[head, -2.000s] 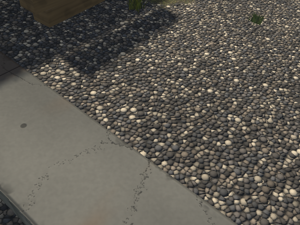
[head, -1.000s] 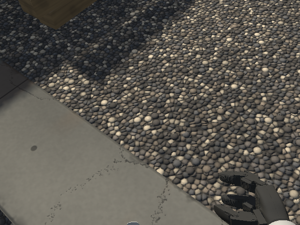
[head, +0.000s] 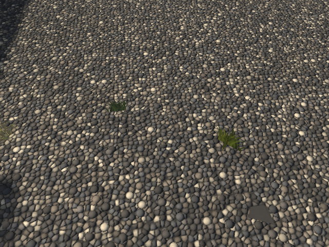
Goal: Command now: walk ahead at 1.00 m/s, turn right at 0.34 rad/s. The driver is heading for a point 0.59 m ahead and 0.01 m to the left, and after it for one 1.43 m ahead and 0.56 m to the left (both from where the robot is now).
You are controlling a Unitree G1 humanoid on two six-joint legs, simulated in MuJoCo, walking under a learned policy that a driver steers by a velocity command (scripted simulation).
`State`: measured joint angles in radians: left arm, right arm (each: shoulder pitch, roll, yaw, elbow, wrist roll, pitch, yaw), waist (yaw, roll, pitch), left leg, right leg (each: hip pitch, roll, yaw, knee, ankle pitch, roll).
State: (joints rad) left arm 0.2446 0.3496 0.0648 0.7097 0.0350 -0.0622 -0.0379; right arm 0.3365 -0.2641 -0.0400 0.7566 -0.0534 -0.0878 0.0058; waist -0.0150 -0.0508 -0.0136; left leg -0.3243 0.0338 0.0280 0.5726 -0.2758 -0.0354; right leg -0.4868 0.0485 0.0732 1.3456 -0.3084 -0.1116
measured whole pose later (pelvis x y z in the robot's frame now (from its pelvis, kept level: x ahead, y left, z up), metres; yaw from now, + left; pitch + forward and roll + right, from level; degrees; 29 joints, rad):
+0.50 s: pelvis +0.45 -0.03 +0.01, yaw -2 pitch +0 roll -1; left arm 0.42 0.28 0.04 0.85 0.02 -0.10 -0.01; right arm 0.20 -0.27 -0.02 0.77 -0.02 -0.06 0.03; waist 0.02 0.04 0.03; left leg -0.62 0.06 -0.04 1.17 -0.26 0.05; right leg -0.15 0.08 -0.08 0.39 -0.25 -0.08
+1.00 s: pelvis +0.71 -0.03 +0.00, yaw +22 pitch +3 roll -2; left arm 0.00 0.26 0.02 0.58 0.01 -0.02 0.04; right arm 0.22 -0.31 -0.07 0.60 0.02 0.03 -0.03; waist -0.04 0.01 0.06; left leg -0.43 -0.22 -0.22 0.45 -0.02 0.10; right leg -0.67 0.03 0.24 0.98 -0.29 0.08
